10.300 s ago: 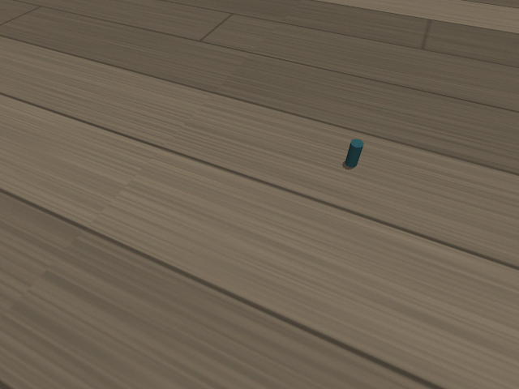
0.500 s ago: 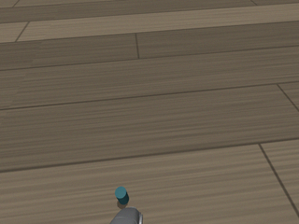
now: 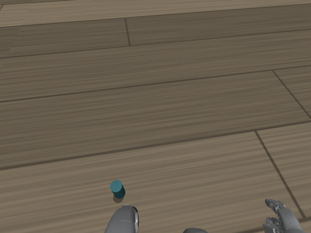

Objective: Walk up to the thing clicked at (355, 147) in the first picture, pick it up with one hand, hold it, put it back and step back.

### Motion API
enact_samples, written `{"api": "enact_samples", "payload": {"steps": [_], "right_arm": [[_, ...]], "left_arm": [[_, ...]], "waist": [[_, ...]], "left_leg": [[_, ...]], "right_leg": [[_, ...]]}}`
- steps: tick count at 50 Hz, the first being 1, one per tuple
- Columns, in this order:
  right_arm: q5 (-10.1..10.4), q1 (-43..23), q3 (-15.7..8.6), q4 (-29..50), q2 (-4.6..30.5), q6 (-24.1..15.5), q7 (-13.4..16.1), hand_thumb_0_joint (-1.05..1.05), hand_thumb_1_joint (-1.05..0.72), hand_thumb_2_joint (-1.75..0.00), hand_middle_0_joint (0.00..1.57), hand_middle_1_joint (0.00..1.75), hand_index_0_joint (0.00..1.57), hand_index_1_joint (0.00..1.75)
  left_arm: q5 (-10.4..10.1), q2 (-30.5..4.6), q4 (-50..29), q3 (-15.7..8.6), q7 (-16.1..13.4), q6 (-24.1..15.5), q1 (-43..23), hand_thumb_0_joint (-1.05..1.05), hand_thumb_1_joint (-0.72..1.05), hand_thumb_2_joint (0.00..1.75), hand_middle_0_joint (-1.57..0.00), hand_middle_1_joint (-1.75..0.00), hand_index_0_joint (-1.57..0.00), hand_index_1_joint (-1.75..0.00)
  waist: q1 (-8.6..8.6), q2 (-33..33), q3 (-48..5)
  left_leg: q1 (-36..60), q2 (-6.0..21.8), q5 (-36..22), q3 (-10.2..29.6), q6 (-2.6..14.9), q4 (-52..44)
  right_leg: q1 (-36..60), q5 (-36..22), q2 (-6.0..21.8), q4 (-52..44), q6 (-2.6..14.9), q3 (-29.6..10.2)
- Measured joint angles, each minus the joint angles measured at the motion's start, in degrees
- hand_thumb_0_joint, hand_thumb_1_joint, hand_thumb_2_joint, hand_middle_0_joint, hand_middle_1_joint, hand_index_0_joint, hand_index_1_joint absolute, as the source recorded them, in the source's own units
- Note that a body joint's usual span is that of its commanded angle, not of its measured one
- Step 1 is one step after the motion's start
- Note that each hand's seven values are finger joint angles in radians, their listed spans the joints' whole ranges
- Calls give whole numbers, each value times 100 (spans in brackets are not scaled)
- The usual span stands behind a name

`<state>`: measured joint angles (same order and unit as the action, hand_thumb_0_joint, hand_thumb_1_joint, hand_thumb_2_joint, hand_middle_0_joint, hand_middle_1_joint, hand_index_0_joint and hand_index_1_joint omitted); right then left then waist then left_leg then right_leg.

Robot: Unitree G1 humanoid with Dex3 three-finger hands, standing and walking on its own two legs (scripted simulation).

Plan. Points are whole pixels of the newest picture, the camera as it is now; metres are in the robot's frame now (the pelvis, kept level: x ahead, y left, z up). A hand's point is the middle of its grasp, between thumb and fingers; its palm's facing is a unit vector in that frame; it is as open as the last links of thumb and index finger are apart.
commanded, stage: walk up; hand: left
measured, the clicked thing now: (118, 189) +0.38 +0.24 -0.67
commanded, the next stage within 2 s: stand in 1.42 s
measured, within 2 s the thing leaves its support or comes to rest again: neither
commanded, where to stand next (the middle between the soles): +0.06 +0.00 m, yaw +7 degrees
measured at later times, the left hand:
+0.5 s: hand out of the picture -0.02 +0.27 -0.11, palm faces +0.13 -0.91 -0.39, open 7.4 cm
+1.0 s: hand out of the picture +0.06 +0.27 -0.12, palm faces +0.06 -0.86 -0.51, open 7.4 cm
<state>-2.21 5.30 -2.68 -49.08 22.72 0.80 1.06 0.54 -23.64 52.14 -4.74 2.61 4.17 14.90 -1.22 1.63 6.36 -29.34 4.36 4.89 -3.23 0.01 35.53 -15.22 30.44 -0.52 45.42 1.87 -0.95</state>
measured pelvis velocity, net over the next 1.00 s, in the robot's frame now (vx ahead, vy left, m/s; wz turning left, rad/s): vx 0.02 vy -0.03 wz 0.10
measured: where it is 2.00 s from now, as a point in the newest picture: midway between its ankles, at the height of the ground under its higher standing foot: outside the picture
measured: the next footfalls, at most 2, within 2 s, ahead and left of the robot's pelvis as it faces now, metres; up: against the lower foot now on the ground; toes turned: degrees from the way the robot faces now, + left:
left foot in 0.50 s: +0.15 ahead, +0.12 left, +0.00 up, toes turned +9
right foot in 0.92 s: +0.10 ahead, -0.12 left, +0.00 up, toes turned +4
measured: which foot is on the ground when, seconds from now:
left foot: down 0.00-0.04, up 0.06-0.48, down 0.50-0.94, up 0.96-1.00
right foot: down 0.00-0.54, up 0.56-0.90, down 0.92-1.00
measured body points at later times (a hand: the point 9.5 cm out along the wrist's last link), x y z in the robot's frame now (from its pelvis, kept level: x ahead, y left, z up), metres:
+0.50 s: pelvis +0.04 -0.01 +0.02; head +0.07 +0.00 +0.47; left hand -0.03 +0.31 -0.09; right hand +0.19 -0.29 -0.09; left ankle +0.10 +0.11 -0.70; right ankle -0.03 -0.12 -0.71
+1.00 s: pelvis +0.02 -0.03 +0.00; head +0.09 -0.06 +0.44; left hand +0.06 +0.31 -0.09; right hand +0.21 -0.32 -0.14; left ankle +0.08 +0.11 -0.68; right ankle +0.06 -0.12 -0.71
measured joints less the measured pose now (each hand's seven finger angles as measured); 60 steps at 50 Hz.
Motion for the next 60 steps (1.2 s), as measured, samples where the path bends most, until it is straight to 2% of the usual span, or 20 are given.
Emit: {"api": "enact_samples", "payload": {"steps": [2, 3, 5, 7, 10, 13, 20, 23, 26, 27, 30, 33, 41, 46, 47, 48, 51, 54, 56, 60], "right_arm": [[33, 83, -93, -45, 121, 76, 50, 0, -90, -89, 21, 30, 21, 30], [64, 201, -122, -100, 123, 103, 86, 0, -90, -89, 21, 30, 21, 30], [131, 413, -141, -261, 126, 127, 106, 0, -91, -89, 21, 30, 21, 30], [203, 593, -158, -364, 202, 86, 66, 0, -91, -89, 21, 30, 21, 30], [231, 961, -151, -411, 264, 3, -24, 0, -91, -89, 21, 30, 20, 30], [201, 1247, -101, -501, 245, -15, -176, 0, -91, -89, 21, 30, 20, 30], [149, 1037, -8, -350, 125, -66, -347, 1, -91, -89, 21, 30, 20, 30], [182, 843, 20, -131, 18, -165, -380, 1, -91, -89, 21, 30, 20, 30], [201, 687, 34, 35, -81, -322, -327, 1, -91, -89, 21, 30, 20, 30], [178, 596, 35, 58, -129, -354, -281, 1, -91, -89, 21, 30, 21, 30], [201, 436, 101, 175, -173, -376, -177, 0, -91, -89, 21, 30, 21, 30], [232, 316, 197, 175, -246, -323, -124, 0, -91, -89, 21, 30, 21, 30], [136, -143, 195, 371, -157, 11, -133, 0, -90, -89, 21, 30, 21, 30], [151, -269, 49, 509, 35, 307, -147, 0, -90, -89, 21, 30, 21, 30], [192, -307, 15, 477, 102, 354, -141, 0, -90, -89, 21, 30, 21, 30], [233, -343, -24, 418, 140, 394, -116, 0, -91, -89, 21, 30, 21, 30], [265, -234, -45, 255, 123, 475, -22, 0, -91, -89, 21, 30, 20, 30], [314, -39, -44, 65, 127, 451, -52, 0, -91, -89, 21, 30, 20, 30], [321, 198, -30, -89, 148, 357, -94, 0, -91, -89, 21, 30, 20, 30], [234, 851, 34, -472, 162, 188, -211, 0, -91, -89, 21, 30, 20, 30]], "left_arm": [[107, 86, 45, -42, 19, -11, 146, 0, 91, 90, -21, -30, -20, -30], [170, 81, 26, -42, 23, 7, 250, 0, 91, 90, -21, -30, -20, -30], [243, 68, 24, -41, 6, 26, 422, 1, 91, 90, -21, -30, -20, -30], [250, 162, 119, -31, -58, -34, 519, 1, 90, 90, -21, -30, -20, -30], [244, 252, 154, -20, -56, -202, 657, 1, 90, 90, -21, -30, -20, -30], [197, 224, -8, -38, -19, -450, 796, 1, 90, 90, -21, -30, -20, -30], [66, 168, -239, 24, -52, -702, 932, 1, 90, 90, -21, -30, -20, -30], [55, 91, -294, 69, -46, -636, 965, 1, 90, 90, -21, -30, -20, -30], [5, -4, -295, 119, -79, -529, 919, 1, 90, 90, -21, -30, -20, -30], [-21, -3, -248, 127, -119, -485, 832, 1, 90, 90, -21, -30, -20, -30], [-98, 140, -181, 231, -226, -364, 525, 1, 90, 90, -21, -30, -20, -30], [-122, 181, -212, 311, -227, -380, 264, 1, 90, 90, -21, -30, -20, -30], [-263, 163, -206, 352, -387, -423, -340, 1, 90, 90, -21, -30, -20, -30], [-193, 95, -306, 263, -460, -437, -363, 1, 90, 90, -21, -30, -20, -30], [-133, 126, -290, 226, -479, -462, -356, 1, 90, 90, -21, -30, -20, -30], [-59, 161, -286, 208, -486, -468, -353, 1, 90, 90, -21, -30, -20, -30], [67, 165, -330, 228, -463, -456, -342, 1, 90, 90, -21, -30, -20, -30], [112, 233, -308, 227, -481, -476, -323, 1, 90, 90, -21, -30, -20, -30], [154, 299, -280, 219, -449, -478, -314, 1, 90, 90, -21, -30, -20, -30], [222, 344, -451, 158, -244, -524, -138, 1, 90, 90, -21, -30, -20, -30]], "waist": [[49, -221, -28], [-10, -164, -113], [-260, 36, -228], [-317, -23, -278], [-241, -210, -422], [-234, -248, -466], [-235, -311, -82], [-241, -262, 10], [-233, -105, 26], [-235, 16, 73], [-125, -18, 68], [-76, 22, 42], [96, -112, 354], [119, -396, 404], [93, -552, 432], [101, -679, 489], [4, -628, 573], [-57, -613, 522], [-39, -664, 397], [-27, -535, -14]], "left_leg": [[-178, 3, 957, 289, -19, 382], [-303, -189, 1503, 456, -41, 758], [-410, -561, 1830, 616, -58, 1653], [-337, -766, 1662, 824, -40, 2284], [15, -791, 1500, 869, -51, 2500], [497, -714, 1538, 742, -72, 1983], [752, -480, 1727, 547, 43, 733], [749, -424, 1369, 325, 125, 238], [943, -541, 468, 104, 202, -287], [955, -629, 540, 30, 219, -159], [936, -616, 862, 70, 291, 118], [1084, -576, 835, 83, 294, -63], [823, -413, 863, 50, 255, 200], [277, -312, 956, 14, 115, 724], [155, -214, 1029, 48, 97, 932], [48, -241, 1391, 210, 102, 1190], [-247, -788, 2504, 712, 124, 2555], [-272, -1066, 2290, 1106, 46, 3502], [-33, -1013, 1994, 1228, -33, 3436], [646, -772, 2059, 898, -147, 2534]], "right_leg": [[63, -329, -96, -151, 4, 213], [31, -348, -33, -152, 48, 221], [6, -422, 119, -259, 146, 59], [131, -662, 143, -641, 112, 68], [318, -904, 92, -1195, 122, 255], [526, -996, 95, -1551, 182, 394], [1055, -995, 152, -1905, 39, 634], [1186, -794, 178, -1766, -19, 713], [1082, -319, 314, -1071, -83, 733], [920, -225, 435, -585, -61, 647], [227, 158, 181, 863, -27, 174], [-299, 154, 115, 1356, 9, -61], [-924, -249, 232, 969, -204, -34], [-645, -863, 115, 174, -122, 238], [-593, -663, 16, 58, -54, 276], [-633, -641, -42, 134, -8, 324], [-755, -758, 93, 256, 86, 243], [-773, -1040, 177, -60, 86, 173], [-717, -1203, 195, -341, 91, 229], [-506, -1314, 329, -740, 177, 381]]}}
